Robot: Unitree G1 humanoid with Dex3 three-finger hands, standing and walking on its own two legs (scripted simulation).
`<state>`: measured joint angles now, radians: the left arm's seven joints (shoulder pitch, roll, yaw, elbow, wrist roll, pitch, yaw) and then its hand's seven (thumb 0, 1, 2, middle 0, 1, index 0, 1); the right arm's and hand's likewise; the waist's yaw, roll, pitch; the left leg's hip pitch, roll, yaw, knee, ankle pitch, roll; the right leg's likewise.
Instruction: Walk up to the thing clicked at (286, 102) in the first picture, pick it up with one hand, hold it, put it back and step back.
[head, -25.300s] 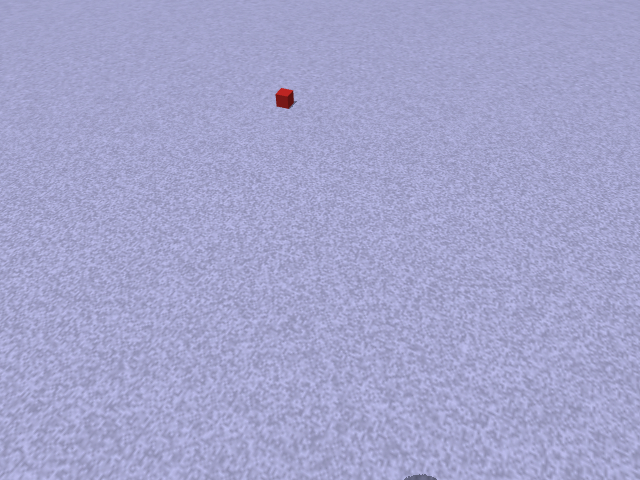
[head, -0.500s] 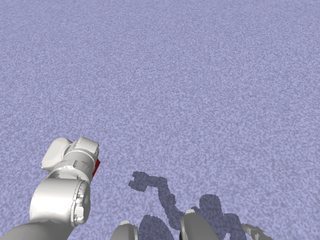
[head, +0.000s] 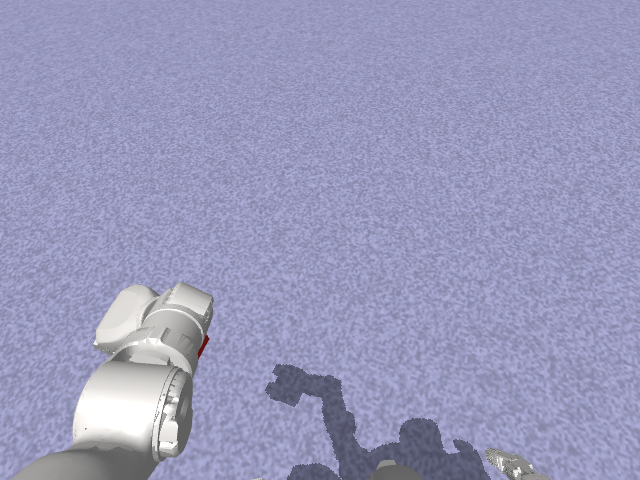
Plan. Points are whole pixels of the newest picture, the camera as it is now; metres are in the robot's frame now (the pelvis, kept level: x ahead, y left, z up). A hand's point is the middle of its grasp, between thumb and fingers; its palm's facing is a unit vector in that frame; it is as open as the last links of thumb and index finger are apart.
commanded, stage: hold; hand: left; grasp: from above
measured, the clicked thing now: (166, 344) +0.34 +0.23 -0.09
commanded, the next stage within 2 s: crouch in 1.60 s
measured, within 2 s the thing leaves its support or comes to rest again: neither
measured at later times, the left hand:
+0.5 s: hand (149, 315) +0.35 +0.22 -0.01, palm faces -0.11 -0.44 -0.89, open 10.6 cm
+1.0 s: hand (145, 320) +0.33 +0.21 +0.01, palm faces -0.10 -0.43 -0.90, open 10.6 cm
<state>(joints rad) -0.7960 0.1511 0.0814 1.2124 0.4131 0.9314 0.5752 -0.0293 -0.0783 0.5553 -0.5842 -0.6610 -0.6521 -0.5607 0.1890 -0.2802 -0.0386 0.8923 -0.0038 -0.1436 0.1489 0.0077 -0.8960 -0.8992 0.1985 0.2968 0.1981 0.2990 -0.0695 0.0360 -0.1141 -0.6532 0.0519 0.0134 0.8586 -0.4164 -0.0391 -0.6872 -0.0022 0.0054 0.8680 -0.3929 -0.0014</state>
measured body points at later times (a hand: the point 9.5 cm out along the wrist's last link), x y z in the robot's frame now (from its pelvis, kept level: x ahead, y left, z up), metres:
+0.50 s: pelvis +0.02 +0.00 +0.02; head +0.05 -0.02 +0.46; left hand +0.36 +0.24 +0.04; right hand +0.14 -0.26 -0.11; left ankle +0.00 +0.14 -0.70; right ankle +0.02 -0.12 -0.70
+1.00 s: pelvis +0.01 -0.01 +0.03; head +0.02 -0.03 +0.48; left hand +0.34 +0.23 +0.07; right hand +0.15 -0.25 -0.10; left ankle +0.00 +0.14 -0.70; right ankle +0.02 -0.12 -0.70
